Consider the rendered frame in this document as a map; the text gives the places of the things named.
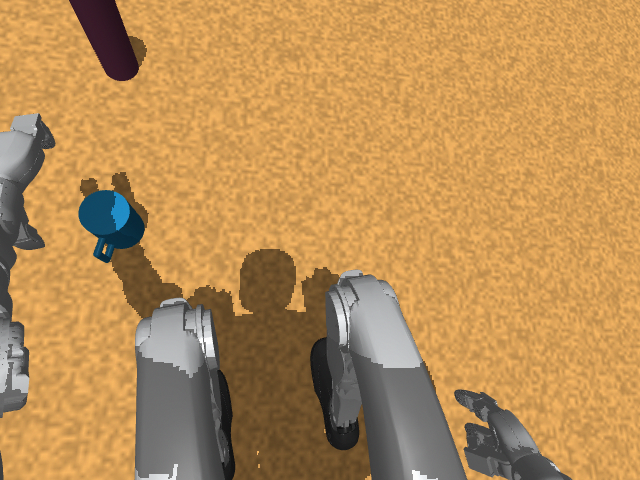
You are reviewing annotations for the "left robot hand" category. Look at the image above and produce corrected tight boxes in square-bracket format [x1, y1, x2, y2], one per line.
[0, 113, 55, 250]

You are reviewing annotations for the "left robot arm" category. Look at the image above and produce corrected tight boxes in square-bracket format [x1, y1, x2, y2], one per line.
[0, 177, 29, 480]

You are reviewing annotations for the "left robot foot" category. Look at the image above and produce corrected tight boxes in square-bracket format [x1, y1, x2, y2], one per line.
[217, 369, 235, 480]

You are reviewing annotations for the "right robot arm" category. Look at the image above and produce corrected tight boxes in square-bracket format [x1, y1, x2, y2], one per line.
[511, 455, 572, 480]

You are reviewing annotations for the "right robot foot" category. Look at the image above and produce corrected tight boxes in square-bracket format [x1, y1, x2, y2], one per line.
[310, 337, 359, 450]

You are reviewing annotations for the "right robot hand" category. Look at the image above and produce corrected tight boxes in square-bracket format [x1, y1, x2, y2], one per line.
[454, 390, 542, 480]

